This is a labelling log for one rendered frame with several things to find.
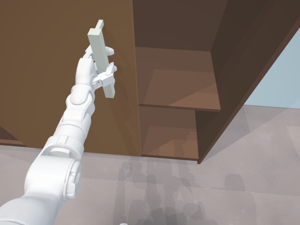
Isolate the handle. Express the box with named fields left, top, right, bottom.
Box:
left=88, top=20, right=115, bottom=98

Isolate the robot left upper arm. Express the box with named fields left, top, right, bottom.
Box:
left=0, top=155, right=82, bottom=225

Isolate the wardrobe door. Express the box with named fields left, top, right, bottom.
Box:
left=0, top=126, right=19, bottom=141
left=0, top=0, right=142, bottom=157

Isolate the left robot forearm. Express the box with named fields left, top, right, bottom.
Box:
left=24, top=84, right=95, bottom=192

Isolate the robot left hand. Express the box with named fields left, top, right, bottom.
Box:
left=75, top=45, right=117, bottom=92

